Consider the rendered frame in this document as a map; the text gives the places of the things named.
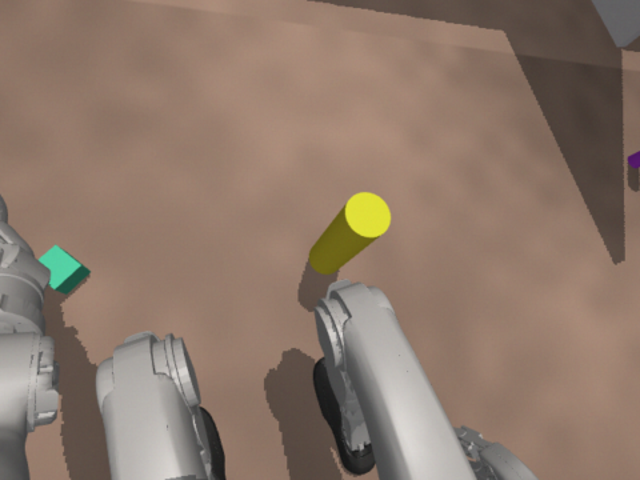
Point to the left robot arm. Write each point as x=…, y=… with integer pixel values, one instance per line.
x=29, y=376

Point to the left robot foot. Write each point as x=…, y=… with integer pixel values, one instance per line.
x=216, y=449

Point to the right robot foot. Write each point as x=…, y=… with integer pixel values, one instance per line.
x=356, y=462

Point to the right robot hand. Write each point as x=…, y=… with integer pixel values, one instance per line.
x=496, y=461

